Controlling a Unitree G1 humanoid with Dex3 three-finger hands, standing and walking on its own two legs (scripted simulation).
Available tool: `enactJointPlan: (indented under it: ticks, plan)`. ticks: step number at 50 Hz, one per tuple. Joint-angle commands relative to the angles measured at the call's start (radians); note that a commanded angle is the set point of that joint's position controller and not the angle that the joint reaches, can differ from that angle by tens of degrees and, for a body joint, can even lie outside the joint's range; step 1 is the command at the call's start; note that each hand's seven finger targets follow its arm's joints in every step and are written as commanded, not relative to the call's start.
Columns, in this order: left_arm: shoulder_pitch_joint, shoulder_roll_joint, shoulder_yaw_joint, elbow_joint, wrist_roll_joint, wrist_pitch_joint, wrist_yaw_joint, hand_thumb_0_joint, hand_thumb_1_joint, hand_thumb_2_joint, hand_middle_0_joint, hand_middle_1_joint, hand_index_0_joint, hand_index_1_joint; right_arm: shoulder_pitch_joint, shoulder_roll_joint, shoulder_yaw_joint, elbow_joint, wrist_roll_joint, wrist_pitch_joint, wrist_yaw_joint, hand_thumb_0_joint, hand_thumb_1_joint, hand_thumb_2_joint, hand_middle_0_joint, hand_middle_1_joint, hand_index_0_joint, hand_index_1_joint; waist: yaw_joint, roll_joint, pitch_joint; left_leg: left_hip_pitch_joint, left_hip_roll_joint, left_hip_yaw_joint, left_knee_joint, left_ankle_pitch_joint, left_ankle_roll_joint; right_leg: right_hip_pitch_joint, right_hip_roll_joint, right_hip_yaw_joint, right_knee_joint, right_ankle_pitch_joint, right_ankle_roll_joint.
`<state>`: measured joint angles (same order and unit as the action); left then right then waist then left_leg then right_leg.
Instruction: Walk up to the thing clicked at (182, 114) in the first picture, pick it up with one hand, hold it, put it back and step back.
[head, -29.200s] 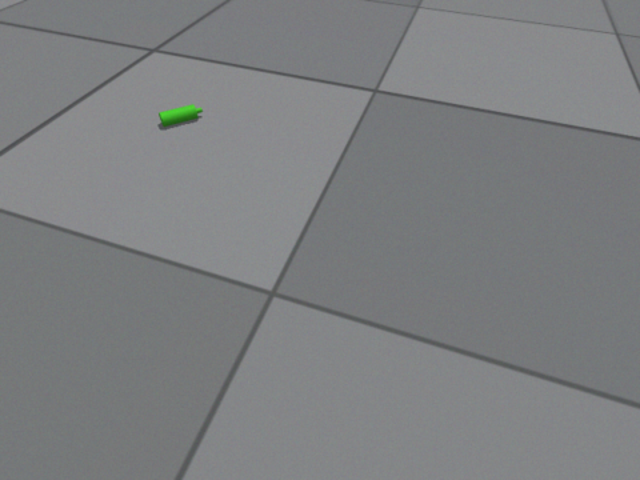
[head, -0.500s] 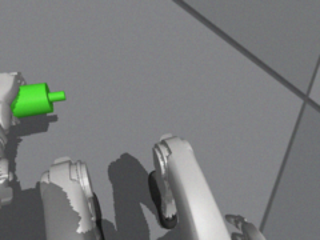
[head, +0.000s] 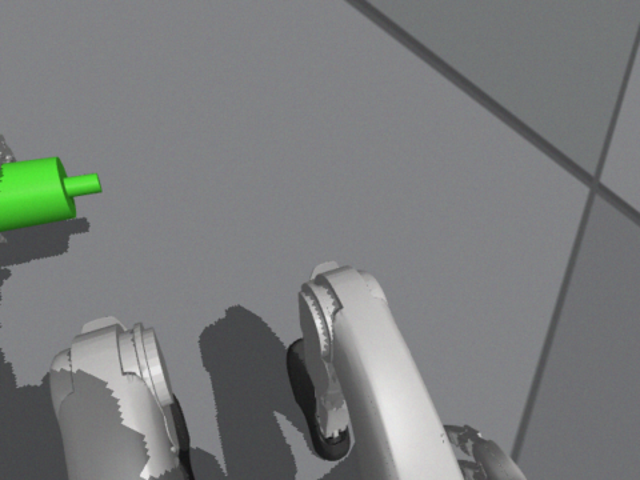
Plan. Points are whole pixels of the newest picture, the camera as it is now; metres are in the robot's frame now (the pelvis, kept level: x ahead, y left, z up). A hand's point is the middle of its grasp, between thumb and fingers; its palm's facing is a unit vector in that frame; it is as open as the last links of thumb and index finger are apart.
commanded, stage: lower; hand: left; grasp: from above
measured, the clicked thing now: out of the picture +0.49 +0.28 -0.19
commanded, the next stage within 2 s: rest in 0.24 s
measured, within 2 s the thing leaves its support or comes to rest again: neither
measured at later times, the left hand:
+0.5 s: hand (1, 210) +0.48 +0.28 -0.22, palm faces -0.46 -0.07 -0.88, open 10.6 cm
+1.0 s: hand (18, 213) +0.49 +0.28 -0.25, palm faces -0.46 -0.09 -0.89, open 10.5 cm
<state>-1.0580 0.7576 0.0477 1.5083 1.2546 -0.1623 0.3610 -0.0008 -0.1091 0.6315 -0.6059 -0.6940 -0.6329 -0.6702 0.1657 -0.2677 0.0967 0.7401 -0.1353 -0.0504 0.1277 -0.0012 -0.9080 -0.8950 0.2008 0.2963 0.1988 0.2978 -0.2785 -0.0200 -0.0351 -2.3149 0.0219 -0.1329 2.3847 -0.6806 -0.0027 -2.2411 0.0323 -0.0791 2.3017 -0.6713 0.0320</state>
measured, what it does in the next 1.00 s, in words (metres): stands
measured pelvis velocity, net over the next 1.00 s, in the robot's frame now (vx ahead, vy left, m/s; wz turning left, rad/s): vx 0.00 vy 0.00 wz -0.07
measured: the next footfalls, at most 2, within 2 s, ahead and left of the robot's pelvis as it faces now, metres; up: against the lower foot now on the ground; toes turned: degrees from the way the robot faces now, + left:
none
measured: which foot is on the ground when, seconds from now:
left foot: down 0.00-1.00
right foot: down 0.00-1.00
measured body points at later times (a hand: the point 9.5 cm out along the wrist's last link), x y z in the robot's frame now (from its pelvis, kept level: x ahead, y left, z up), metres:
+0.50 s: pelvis +0.00 +0.00 -0.03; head +0.27 +0.08 +0.33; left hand +0.50 +0.28 -0.17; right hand +0.03 -0.26 -0.11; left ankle +0.08 +0.13 -0.30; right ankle +0.10 -0.12 -0.30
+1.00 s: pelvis +0.00 +0.00 -0.03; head +0.28 +0.09 +0.31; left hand +0.51 +0.28 -0.20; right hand +0.02 -0.26 -0.10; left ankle +0.08 +0.13 -0.30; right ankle +0.10 -0.12 -0.30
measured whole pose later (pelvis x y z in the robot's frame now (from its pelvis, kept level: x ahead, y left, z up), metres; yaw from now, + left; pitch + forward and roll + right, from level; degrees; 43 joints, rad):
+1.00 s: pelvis +0.00 +0.00 -0.03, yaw -4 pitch +31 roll -12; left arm -1.08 0.91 0.10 1.65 1.29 -0.19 0.52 0.00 -0.08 0.58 -0.62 -0.65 -0.65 -0.63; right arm 0.14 -0.32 0.22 0.69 -0.21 -0.15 0.19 0.00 -0.90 -0.89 0.20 0.30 0.20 0.30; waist -0.37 -0.10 0.10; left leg -2.37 0.02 -0.21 2.52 -0.71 -0.01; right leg -2.27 0.06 -0.14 2.38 -0.67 0.04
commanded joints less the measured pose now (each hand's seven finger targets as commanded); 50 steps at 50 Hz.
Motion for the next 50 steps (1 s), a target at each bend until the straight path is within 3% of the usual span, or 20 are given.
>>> enactJointPlan:
  ticks: [1,8,12,19,23,28,29,30,32,33,34,36,39,40,44,45,46,47,49,50]
  plan:
    - [-0.352,0.214,0.006,-0.121,-0.01,-0.013,0.049,0.0,0.573,0.934,-0.952,-0.82,-0.955,-0.817,0.215,-0.257,-0.069,-0.005,-0.004,-0.007,-0.011,0.0,-0.906,-0.9,0.2,0.3,0.2,0.3,-0.029,0.318,-0.635,0.487,-0.015,0.078,-0.216,0.166,0.027,0.321,0.028,-0.089,-0.209,0.218,-0.067]
    - [-0.341,0.278,0.043,-0.119,0.02,-0.035,0.08,0.0,0.625,0.948,-0.983,-0.841,-0.989,-0.835,0.218,-0.27,-0.052,-0.011,-0.017,-0.015,-0.005,0.0,-0.907,-0.9,0.2,0.3,0.2,0.3,-0.026,0.374,-0.671,0.518,-0.015,0.07,-0.195,0.2,0.018,0.326,0.029,-0.104,-0.169,0.242,-0.069]
    - [-0.365,0.31,0.067,-0.128,0.022,-0.042,0.111,0.0,0.655,0.942,-0.987,-0.866,-1.0,-0.851,0.216,-0.278,-0.046,-0.014,-0.028,-0.019,0.0,0.0,-0.905,-0.898,0.2,0.3,0.2,0.3,-0.04,0.368,-0.67,0.483,-0.013,0.073,-0.171,0.181,0.025,0.335,0.034,-0.105,-0.172,0.238,-0.062]
    - [-0.336,0.324,0.071,-0.098,0.022,-0.024,0.138,0.0,0.601,0.99,-0.95,-0.856,-0.957,-0.848,0.213,-0.285,-0.032,-0.014,-0.038,-0.036,0.01,0.0,-0.895,-0.895,0.201,0.3,0.2,0.3,-0.042,0.382,-0.651,0.466,-0.006,0.069,-0.146,0.185,0.027,0.338,0.039,-0.106,-0.16,0.249,-0.06]
    - [-0.346,0.318,0.06,-0.053,0.022,-0.023,0.139,0.0,0.584,0.936,-0.921,-0.839,-0.935,-0.823,0.224,-0.299,-0.021,-0.013,-0.046,-0.045,0.013,0.0,-0.893,-0.893,0.201,0.3,0.201,0.3,-0.075,0.348,-0.598,0.438,-0.007,0.058,-0.133,0.167,0.029,0.313,0.04,-0.123,-0.158,0.23,-0.061]
    - [-0.317,0.327,0.054,-0.037,0.012,-0.029,0.145,0.0,0.543,0.916,-0.894,-0.838,-0.91,-0.821,0.211,-0.302,-0.005,-0.017,-0.046,-0.053,0.018,0.0,-0.896,-0.895,0.201,0.3,0.2,0.3,-0.064,0.366,-0.62,0.453,-0.002,0.044,-0.133,0.197,0.023,0.341,0.047,-0.128,-0.142,0.255,-0.064]
    - [-0.321,0.326,0.061,-0.029,0.015,-0.03,0.146,0.0,0.567,0.914,-0.901,-0.845,-0.921,-0.824,0.22,-0.318,-0.008,-0.022,-0.05,-0.057,0.019,0.0,-0.894,-0.894,0.201,0.3,0.2,0.3,-0.083,0.362,-0.588,0.461,-0.005,0.043,-0.126,0.206,0.02,0.318,0.042,-0.14,-0.14,0.256,-0.067]
    - [-0.314,0.336,0.066,-0.046,0.015,-0.031,0.148,0.0,0.568,0.891,-0.891,-0.846,-0.916,-0.819,0.219,-0.311,-0.004,-0.026,-0.048,-0.059,0.02,0.0,-0.892,-0.893,0.201,0.3,0.201,0.3,-0.069,0.387,-0.606,0.481,-0.004,0.042,-0.139,0.216,0.016,0.33,0.044,-0.14,-0.139,0.263,-0.065]
    - [-0.328,0.341,0.059,-0.035,0.02,-0.037,0.15,0.0,0.577,0.901,-0.919,-0.82,-0.935,-0.802,0.211,-0.321,0.001,-0.024,-0.051,-0.062,0.022,0.0,-0.896,-0.895,0.201,0.3,0.2,0.3,-0.085,0.396,-0.592,0.479,-0.003,0.04,-0.126,0.221,0.015,0.318,0.045,-0.141,-0.133,0.268,-0.069]
    - [-0.341,0.378,0.079,-0.085,0.027,-0.042,0.157,0.0,0.579,0.914,-0.918,-0.827,-0.934,-0.81,0.216,-0.319,0.002,-0.028,-0.051,-0.061,0.022,0.0,-0.894,-0.894,0.201,0.3,0.2,0.3,-0.074,0.42,-0.641,0.507,-0.001,0.037,-0.131,0.254,0.013,0.351,0.047,-0.144,-0.128,0.298,-0.066]
    - [-0.319,0.395,0.097,-0.07,0.032,-0.041,0.164,0.0,0.597,0.928,-0.939,-0.831,-0.952,-0.816,0.211,-0.323,0.006,-0.036,-0.057,-0.063,0.024,0.0,-0.897,-0.896,0.201,0.3,0.2,0.3,-0.076,0.424,-0.626,0.503,0.0,0.04,-0.116,0.272,0.013,0.358,0.044,-0.143,-0.122,0.317,-0.065]
    - [-0.315,0.36,0.075,-0.035,0.037,-0.042,0.17,0.0,0.607,0.943,-0.957,-0.824,-0.965,-0.814,0.207,-0.323,0.012,-0.039,-0.062,-0.068,0.03,0.0,-0.898,-0.897,0.201,0.3,0.2,0.3,-0.092,0.407,-0.589,0.479,0.001,0.041,-0.108,0.253,0.015,0.35,0.048,-0.142,-0.128,0.306,-0.065]
    - [-0.34,0.373,0.081,-0.018,0.039,-0.042,0.186,0.0,0.635,0.882,-0.955,-0.806,-0.974,-0.784,0.209,-0.333,0.019,-0.039,-0.071,-0.08,0.036,0.0,-0.894,-0.895,0.201,0.3,0.2,0.3,-0.11,0.415,-0.544,0.474,0.001,0.036,-0.106,0.212,0.014,0.308,0.049,-0.153,-0.131,0.266,-0.067]
    - [-0.32,0.368,0.066,-0.009,0.036,-0.039,0.185,0.0,0.63,0.896,-0.965,-0.796,-0.979,-0.781,0.203,-0.325,0.024,-0.035,-0.069,-0.084,0.04,0.0,-0.896,-0.896,0.201,0.3,0.2,0.3,-0.097,0.43,-0.545,0.474,0.004,0.036,-0.113,0.202,0.016,0.318,0.051,-0.148,-0.133,0.261,-0.065]
    - [-0.31,0.389,0.073,-0.035,0.034,-0.035,0.203,0.0,0.668,0.911,-0.998,-0.795,-1.009,-0.783,0.192,-0.333,0.029,-0.04,-0.071,-0.09,0.042,0.0,-0.897,-0.897,0.201,0.3,0.2,0.3,-0.087,0.459,-0.595,0.519,0.007,0.028,-0.127,0.223,0.009,0.342,0.053,-0.156,-0.123,0.278,-0.065]
    - [-0.325,0.386,0.077,-0.025,0.035,-0.032,0.206,0.0,0.686,0.902,-1.004,-0.796,-1.018,-0.78,0.197,-0.342,0.027,-0.04,-0.075,-0.094,0.045,0.0,-0.896,-0.896,0.201,0.3,0.2,0.3,-0.105,0.461,-0.586,0.527,0.008,0.025,-0.121,0.238,0.007,0.329,0.052,-0.163,-0.114,0.291,-0.065]
    - [-0.321,0.354,0.048,0.018,0.036,-0.027,0.204,0.0,0.687,0.906,-1.006,-0.793,-1.019,-0.778,0.192,-0.338,0.033,-0.036,-0.078,-0.1,0.05,0.0,-0.897,-0.897,0.201,0.3,0.2,0.3,-0.12,0.445,-0.556,0.509,0.011,0.024,-0.105,0.226,0.01,0.314,0.054,-0.162,-0.113,0.286,-0.064]
    - [-0.354,0.369,0.054,-0.008,0.03,-0.03,0.205,0.0,0.677,0.901,-0.993,-0.8,-1.008,-0.783,0.19,-0.345,0.037,-0.04,-0.079,-0.104,0.054,0.0,-0.897,-0.897,0.201,0.3,0.2,0.3,-0.135,0.434,-0.554,0.493,0.01,0.022,-0.104,0.224,0.014,0.326,0.055,-0.165,-0.119,0.288,-0.06]
    - [-0.332,0.416,0.078,0.002,0.02,-0.028,0.215,0.0,0.645,0.871,-0.975,-0.775,-0.99,-0.759,0.174,-0.35,0.039,-0.053,-0.072,-0.105,0.052,0.0,-0.896,-0.897,0.201,0.3,0.2,0.3,-0.112,0.415,-0.549,0.46,0.011,0.02,-0.108,0.206,0.019,0.342,0.058,-0.159,-0.131,0.273,-0.06]
    - [-0.316,0.405,0.074,0.014,0.017,-0.026,0.218,0.0,0.638,0.862,-0.973,-0.763,-0.987,-0.748,0.188,-0.349,0.043,-0.043,-0.074,-0.105,0.051,0.0,-0.898,-0.897,0.201,0.3,0.2,0.3,-0.102,0.422,-0.546,0.458,0.008,0.024,-0.114,0.208,0.017,0.347,0.055,-0.159,-0.133,0.273,-0.06]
